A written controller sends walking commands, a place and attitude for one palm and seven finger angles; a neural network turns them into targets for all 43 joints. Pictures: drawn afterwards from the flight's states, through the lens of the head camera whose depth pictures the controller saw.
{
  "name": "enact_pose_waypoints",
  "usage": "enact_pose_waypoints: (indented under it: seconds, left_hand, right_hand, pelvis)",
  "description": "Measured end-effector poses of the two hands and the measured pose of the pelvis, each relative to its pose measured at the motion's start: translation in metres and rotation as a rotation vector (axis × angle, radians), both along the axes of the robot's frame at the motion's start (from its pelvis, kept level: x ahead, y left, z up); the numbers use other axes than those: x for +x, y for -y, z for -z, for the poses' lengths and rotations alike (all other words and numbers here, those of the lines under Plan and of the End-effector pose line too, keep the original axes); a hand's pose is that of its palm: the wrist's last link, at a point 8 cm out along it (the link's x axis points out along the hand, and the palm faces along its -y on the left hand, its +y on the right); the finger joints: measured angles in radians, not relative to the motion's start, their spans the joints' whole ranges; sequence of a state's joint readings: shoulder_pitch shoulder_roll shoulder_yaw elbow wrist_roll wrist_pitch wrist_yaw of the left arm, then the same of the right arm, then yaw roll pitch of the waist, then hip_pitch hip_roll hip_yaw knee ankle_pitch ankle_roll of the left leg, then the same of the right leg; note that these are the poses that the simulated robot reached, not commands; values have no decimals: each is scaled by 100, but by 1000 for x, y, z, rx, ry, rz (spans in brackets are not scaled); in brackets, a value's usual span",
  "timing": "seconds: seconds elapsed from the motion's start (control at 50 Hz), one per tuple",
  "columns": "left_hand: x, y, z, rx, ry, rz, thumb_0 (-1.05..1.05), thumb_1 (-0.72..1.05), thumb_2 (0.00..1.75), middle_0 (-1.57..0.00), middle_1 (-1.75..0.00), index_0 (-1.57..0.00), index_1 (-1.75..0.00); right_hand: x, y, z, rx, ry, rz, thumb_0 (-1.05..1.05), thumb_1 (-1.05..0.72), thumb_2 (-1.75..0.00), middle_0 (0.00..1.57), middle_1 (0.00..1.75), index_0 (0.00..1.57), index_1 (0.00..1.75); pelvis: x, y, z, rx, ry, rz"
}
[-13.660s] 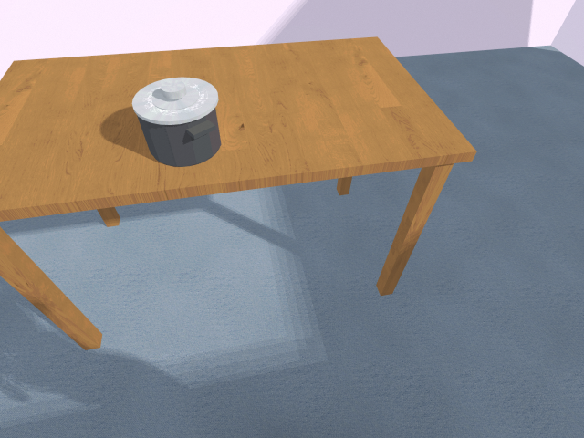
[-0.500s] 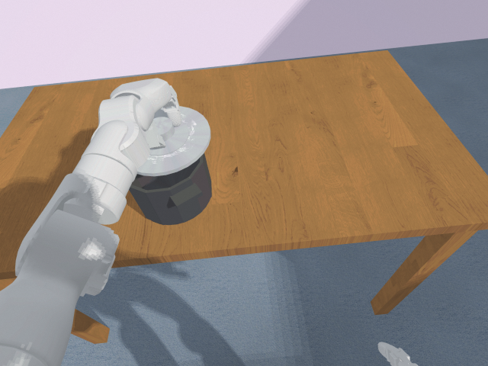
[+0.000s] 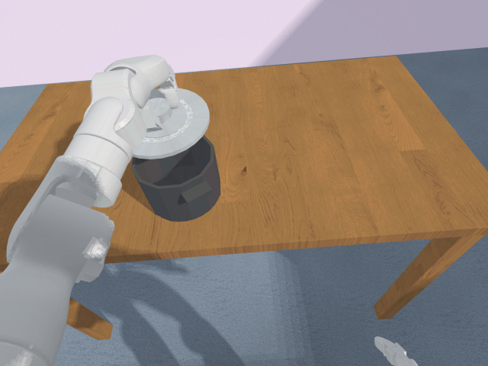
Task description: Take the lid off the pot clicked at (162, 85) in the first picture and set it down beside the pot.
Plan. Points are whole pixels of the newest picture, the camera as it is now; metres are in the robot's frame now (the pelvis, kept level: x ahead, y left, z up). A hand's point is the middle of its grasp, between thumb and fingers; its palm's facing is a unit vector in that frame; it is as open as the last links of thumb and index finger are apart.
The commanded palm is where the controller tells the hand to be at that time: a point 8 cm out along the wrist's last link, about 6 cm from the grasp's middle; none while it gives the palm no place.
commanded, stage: lift the lid straight up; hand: left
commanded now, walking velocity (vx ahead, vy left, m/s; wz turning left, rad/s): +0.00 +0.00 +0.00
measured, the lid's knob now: (156, 110) +0.50 +0.14 +0.17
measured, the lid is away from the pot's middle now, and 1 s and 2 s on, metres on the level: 0.01 0.02 0.14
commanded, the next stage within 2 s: move the lid sideways beside the pot in 0.80 s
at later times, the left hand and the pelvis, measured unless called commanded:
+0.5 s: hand (146, 84) +0.46 +0.13 +0.24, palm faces -0.23 -0.06 -0.97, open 7.9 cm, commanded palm +0.45 +0.13 +0.31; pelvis -0.01 +0.00 +0.00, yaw +0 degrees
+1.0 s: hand (140, 76) +0.47 +0.13 +0.25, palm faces -0.22 -0.05 -0.97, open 7.9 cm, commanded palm +0.46 +0.15 +0.32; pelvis -0.01 +0.00 +0.00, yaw -1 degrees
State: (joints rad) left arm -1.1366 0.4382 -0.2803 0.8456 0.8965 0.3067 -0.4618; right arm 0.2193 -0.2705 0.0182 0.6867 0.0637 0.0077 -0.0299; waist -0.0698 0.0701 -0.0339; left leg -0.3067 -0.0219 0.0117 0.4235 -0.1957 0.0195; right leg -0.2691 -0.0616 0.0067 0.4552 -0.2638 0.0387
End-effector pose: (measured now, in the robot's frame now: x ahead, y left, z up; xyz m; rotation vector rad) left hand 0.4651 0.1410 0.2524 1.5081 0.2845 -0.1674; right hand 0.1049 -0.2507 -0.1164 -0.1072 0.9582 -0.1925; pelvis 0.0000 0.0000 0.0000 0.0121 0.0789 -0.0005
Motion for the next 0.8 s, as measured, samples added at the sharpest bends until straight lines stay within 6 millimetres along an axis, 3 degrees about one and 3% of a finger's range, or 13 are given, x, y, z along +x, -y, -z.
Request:
enact_pose_waypoints:
  seconds: [0.22, 0.62, 0.8]
  left_hand:
    - [-7, 6, -21, 6, 14, -10, -1, 19, 76, -71, -95, -65, -92]
    - [-9, 11, -58, 14, 67, -24, -1, 19, 76, -71, -95, -65, -92]
    - [-7, 8, -58, 15, 47, -47, -1, 19, 76, -71, -95, -65, -92]
  right_hand:
    - [1, -5, 0, 9, 20, -18, 1, -91, -90, 20, 30, 20, 30]
    - [-15, 8, -1, -17, 22, 6, 1, -91, -90, 20, 30, 20, 30]
    - [-13, 7, -2, -20, 18, 4, 1, -91, -90, 20, 30, 20, 30]
  pelvis:
    - [-6, -1, 0, 2, 11, -3]
    - [-11, 3, -1, 3, 17, 4]
    - [-11, 4, -1, 2, 12, 4]
